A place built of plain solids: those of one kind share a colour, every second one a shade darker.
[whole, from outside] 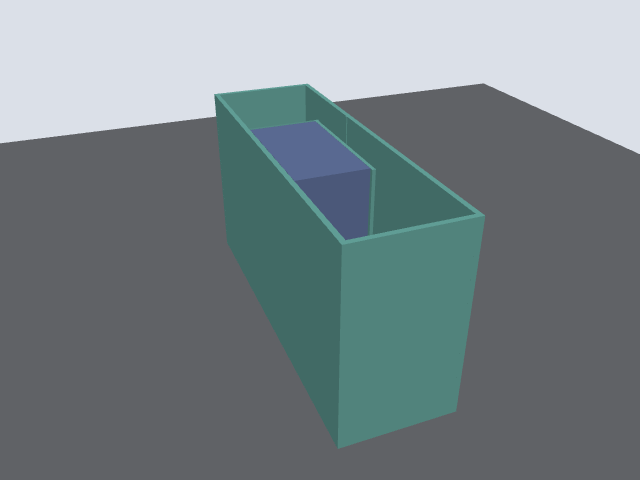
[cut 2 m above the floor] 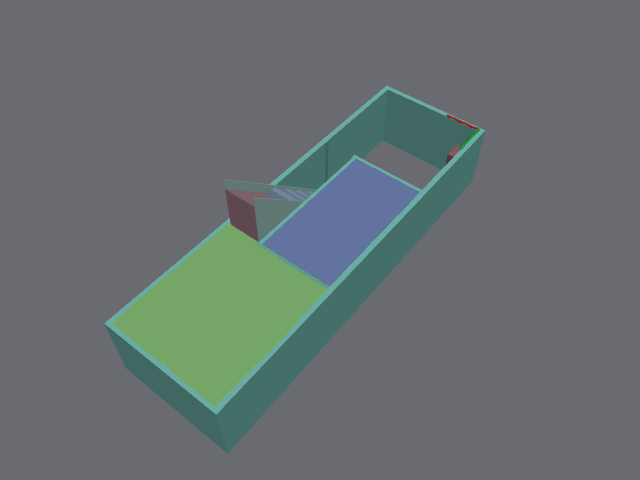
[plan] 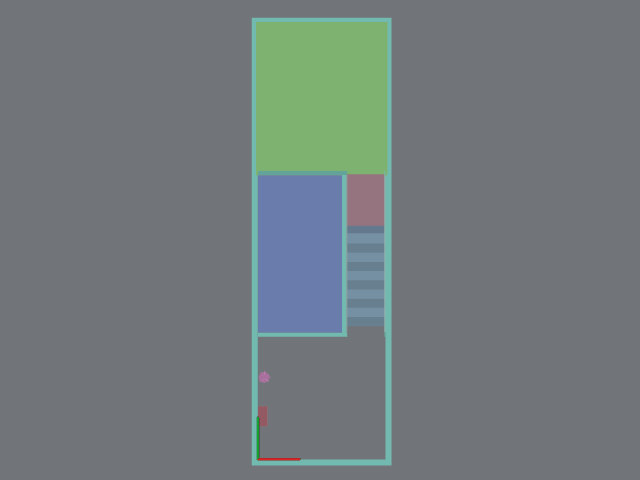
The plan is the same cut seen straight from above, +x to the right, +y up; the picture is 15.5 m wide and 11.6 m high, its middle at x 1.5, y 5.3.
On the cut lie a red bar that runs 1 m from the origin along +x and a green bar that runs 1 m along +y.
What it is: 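A lodging house's back stair, a dwelling of no particular year; the back hall below, the upper passage 3.36 m above it, and between them a joiner's timber flight of 17 risers of about 0.198 m on goings of about 0.222 m, 0.89 m clear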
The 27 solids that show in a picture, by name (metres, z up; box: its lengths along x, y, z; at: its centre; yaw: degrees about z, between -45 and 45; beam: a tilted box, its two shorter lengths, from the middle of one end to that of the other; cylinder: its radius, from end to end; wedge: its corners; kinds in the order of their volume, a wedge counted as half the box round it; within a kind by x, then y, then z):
{
 "beside_box_1": {"box": [2.03, 3.81, 5.85], "at": [1.02, 4.96, 2.88]},
 "upper_1": {"box": [3.18, 3.7, 3.41], "at": [1.54, 8.72, 1.66]},
 "wall_1": {"box": [0.15, 10.82, 5.85], "at": [-0.07, 5.26, 2.88]},
 "wall_2": {"box": [2.16, 0.1, 2.78], "at": [1.08, 3.01, 1.34]},
 "wall_3": {"box": [2.16, 0.1, 5.85], "at": [1.08, 6.92, 2.88]},
 "wall_4": {"box": [3.38, 0.15, 5.85], "at": [1.54, -0.07, 2.88]},
 "wall_5": {"box": [3.38, 0.15, 5.85], "at": [1.54, 10.6, 2.88]},
 "wall_6": {"box": [0.1, 4.0, 5.85], "at": [2.08, 4.96, 2.88]},
 "wall_7": {"box": [0.03, 0.1, 2.78], "at": [3.06, 3.01, 1.34]},
 "wall_8": {"box": [0.03, 0.1, 5.85], "at": [3.06, 6.92, 2.88]},
 "wall_9": {"box": [0.15, 10.82, 5.85], "at": [3.15, 5.26, 2.88]},
 "carriage_1": {"wedge": [[2.15, 3.27, -0.05], [2.15, 3.27, 0.01], [2.15, 6.89, -0.05], [2.15, 6.89, 3.24], [3.06, 3.27, -0.05], [3.06, 3.27, 0.01], [3.06, 6.89, -0.05], [3.06, 6.89, 3.24]]},
 "string_1": {"wedge": [[2.13, 3.07, -0.05], [2.13, 3.07, 0.12], [2.13, 6.87, -0.05], [2.13, 6.87, 3.52], [2.16, 3.07, -0.05], [2.16, 3.07, 0.12], [2.16, 6.87, -0.05], [2.16, 6.87, 3.52]]},
 "string_2": {"wedge": [[3.05, 3.07, -0.05], [3.05, 3.07, 0.12], [3.05, 6.87, -0.05], [3.05, 6.87, 3.52], [3.08, 3.07, -0.05], [3.08, 3.07, 0.12], [3.08, 6.87, -0.05], [3.08, 6.87, 3.52]]},
 "tread_1": {"wedge": [[2.15, 3.22, 0.14], [2.15, 3.22, 0.19], [2.15, 3.49, 0.14], [2.15, 3.49, 0.2], [3.06, 3.22, 0.14], [3.06, 3.22, 0.19], [3.06, 3.49, 0.14], [3.06, 3.49, 0.2]]},
 "tread_2": {"wedge": [[2.15, 3.44, 0.33], [2.15, 3.44, 0.39], [2.15, 3.71, 0.33], [2.15, 3.71, 0.39], [3.06, 3.44, 0.33], [3.06, 3.44, 0.39], [3.06, 3.71, 0.33], [3.06, 3.71, 0.39]]},
 "tread_3": {"wedge": [[2.15, 3.66, 0.53], [2.15, 3.66, 0.59], [2.15, 3.94, 0.53], [2.15, 3.94, 0.59], [3.06, 3.66, 0.53], [3.06, 3.66, 0.59], [3.06, 3.94, 0.53], [3.06, 3.94, 0.59]]},
 "tread_4": {"wedge": [[2.15, 3.88, 0.79], [2.15, 3.89, 0.73], [2.15, 4.16, 0.73], [2.15, 4.16, 0.79], [3.06, 3.88, 0.79], [3.06, 3.89, 0.73], [3.06, 4.16, 0.73], [3.06, 4.16, 0.79]]},
 "tread_5": {"wedge": [[2.15, 4.1, 0.98], [2.15, 4.11, 0.93], [2.15, 4.38, 0.93], [2.15, 4.38, 0.99], [3.06, 4.1, 0.98], [3.06, 4.11, 0.93], [3.06, 4.38, 0.93], [3.06, 4.38, 0.99]]},
 "tread_6": {"wedge": [[2.15, 4.33, 1.13], [2.15, 4.33, 1.18], [2.15, 4.6, 1.13], [2.15, 4.6, 1.19], [3.06, 4.33, 1.13], [3.06, 4.33, 1.18], [3.06, 4.6, 1.13], [3.06, 4.6, 1.19]]},
 "tread_7": {"wedge": [[2.15, 4.55, 1.33], [2.15, 4.55, 1.38], [2.15, 4.82, 1.33], [2.15, 4.82, 1.39], [3.06, 4.55, 1.33], [3.06, 4.55, 1.38], [3.06, 4.82, 1.33], [3.06, 4.82, 1.39]]},
 "tread_8": {"wedge": [[2.15, 4.77, 1.52], [2.15, 4.77, 1.58], [2.15, 5.05, 1.52], [2.15, 5.05, 1.58], [3.06, 4.77, 1.52], [3.06, 4.77, 1.58], [3.06, 5.05, 1.52], [3.06, 5.05, 1.58]]},
 "tread_9": {"wedge": [[2.15, 4.99, 1.78], [2.15, 5.0, 1.72], [2.15, 5.27, 1.72], [2.15, 5.27, 1.78], [3.06, 4.99, 1.78], [3.06, 5.0, 1.72], [3.06, 5.27, 1.72], [3.06, 5.27, 1.78]]},
 "tread_10": {"wedge": [[2.15, 5.21, 1.98], [2.15, 5.22, 1.92], [2.15, 5.49, 1.92], [2.15, 5.49, 1.98], [3.06, 5.21, 1.98], [3.06, 5.22, 1.92], [3.06, 5.49, 1.92], [3.06, 5.49, 1.98]]},
 "longcase_clock_1": {"box": [0.22, 0.47, 0.52], "at": [0.11, 1.04, 1.65]},
 "stick_bin_1": {"cylinder": 0.12, "from": [0.15, 1.98, 0.02], "to": [0.15, 1.98, 0.58]},
 "riser_1": {"wedge": [[2.15, 5.46, 1.95], [2.15, 5.46, 2.13], [2.15, 5.71, 2.06], [2.15, 5.71, 2.13], [3.06, 5.46, 1.95], [3.06, 5.46, 2.13], [3.06, 5.71, 2.06], [3.06, 5.71, 2.13]]}
}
